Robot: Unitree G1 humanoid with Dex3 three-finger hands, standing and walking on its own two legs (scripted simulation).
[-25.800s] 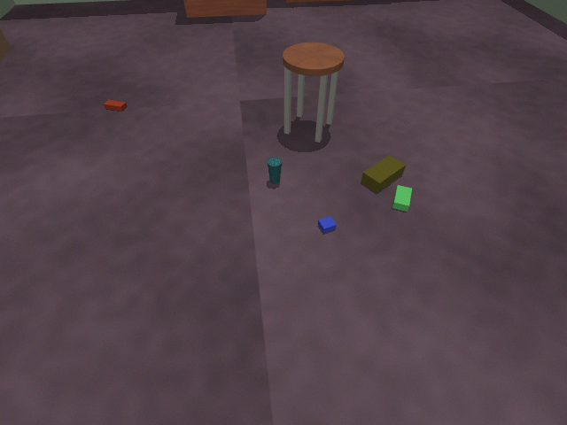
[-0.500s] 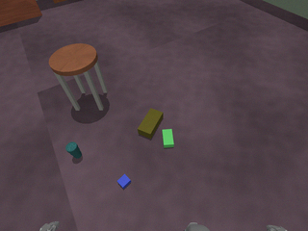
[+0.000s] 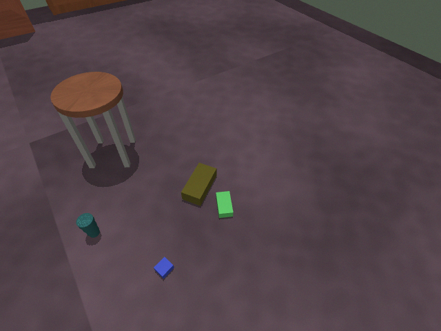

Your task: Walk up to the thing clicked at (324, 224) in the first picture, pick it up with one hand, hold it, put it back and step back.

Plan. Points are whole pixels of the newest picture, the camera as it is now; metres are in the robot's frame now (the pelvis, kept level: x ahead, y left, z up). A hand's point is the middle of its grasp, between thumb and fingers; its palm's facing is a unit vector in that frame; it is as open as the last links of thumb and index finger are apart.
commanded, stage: walk up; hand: left
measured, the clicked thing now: (164, 267) +0.50 +0.25 -0.74
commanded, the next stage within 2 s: none
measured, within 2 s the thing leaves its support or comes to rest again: neither
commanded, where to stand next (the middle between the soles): +0.13 +0.00 m, yaw +2 degrees
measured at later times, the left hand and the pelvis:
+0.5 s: hand out of the picture +0.06 +0.27 -0.15, palm faces -0.04 -0.93 -0.37, open 7.4 cm; pelvis +0.00 +0.00 +0.00, yaw -2 degrees
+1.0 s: hand out of the picture +0.16 +0.30 -0.16, palm faces -0.03 -0.93 -0.35, open 7.4 cm; pelvis +0.06 +0.02 +0.00, yaw -1 degrees
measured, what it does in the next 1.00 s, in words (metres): steps on the spot: left foot, then right foot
